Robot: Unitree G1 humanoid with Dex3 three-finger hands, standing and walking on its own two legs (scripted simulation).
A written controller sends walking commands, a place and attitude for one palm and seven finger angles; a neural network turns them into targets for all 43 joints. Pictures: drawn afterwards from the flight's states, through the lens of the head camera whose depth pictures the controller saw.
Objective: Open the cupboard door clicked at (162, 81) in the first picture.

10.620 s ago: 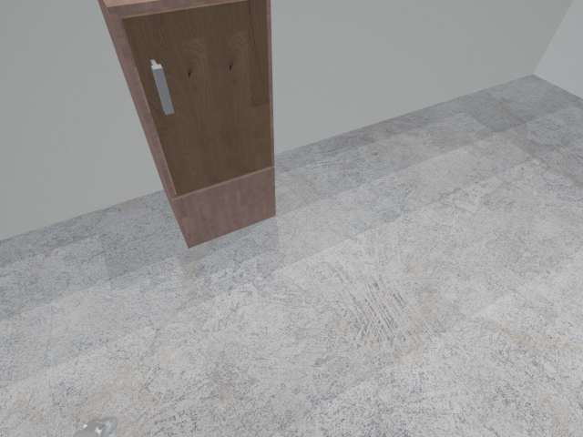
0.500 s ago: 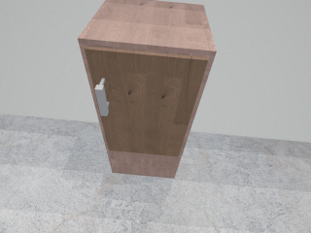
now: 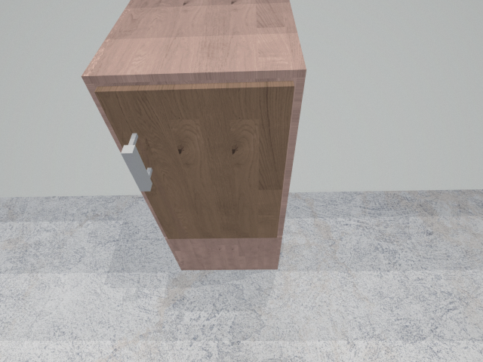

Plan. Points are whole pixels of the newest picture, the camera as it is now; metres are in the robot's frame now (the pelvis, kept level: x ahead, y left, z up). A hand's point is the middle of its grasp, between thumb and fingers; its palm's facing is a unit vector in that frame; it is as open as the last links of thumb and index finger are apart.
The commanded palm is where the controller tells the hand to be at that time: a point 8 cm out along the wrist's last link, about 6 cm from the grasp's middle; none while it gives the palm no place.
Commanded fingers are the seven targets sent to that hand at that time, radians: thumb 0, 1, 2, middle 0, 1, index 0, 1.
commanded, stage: come to a stop and stand still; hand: left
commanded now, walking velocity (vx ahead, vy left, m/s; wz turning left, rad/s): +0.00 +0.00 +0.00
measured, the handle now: (140, 162) +0.52 +0.26 -0.01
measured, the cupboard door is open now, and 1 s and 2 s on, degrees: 0 0 0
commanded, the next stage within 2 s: look again from close up in 0.38 s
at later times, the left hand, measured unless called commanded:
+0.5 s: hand out of the picture +0.03 +0.18 -0.17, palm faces +0.01 -0.98 -0.21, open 7.3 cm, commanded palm none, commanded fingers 0.00 0.90 0.90 -0.20 -0.30 -0.20 -0.30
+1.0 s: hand out of the picture +0.01 +0.17 -0.17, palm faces +0.01 -0.98 -0.18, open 7.4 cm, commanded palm none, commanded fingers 0.00 0.90 0.90 -0.20 -0.30 -0.20 -0.30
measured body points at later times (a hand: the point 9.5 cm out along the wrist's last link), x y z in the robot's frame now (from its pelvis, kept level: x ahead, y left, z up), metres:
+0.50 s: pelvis +0.02 +0.00 +0.01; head +0.03 +0.00 +0.46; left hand +0.03 +0.23 -0.15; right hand +0.02 -0.22 -0.16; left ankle -0.03 +0.10 -0.73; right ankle -0.04 -0.07 -0.73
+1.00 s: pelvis +0.01 +0.01 +0.01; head +0.02 +0.01 +0.46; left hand +0.01 +0.23 -0.15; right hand +0.00 -0.21 -0.16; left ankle -0.03 +0.10 -0.73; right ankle -0.04 -0.07 -0.73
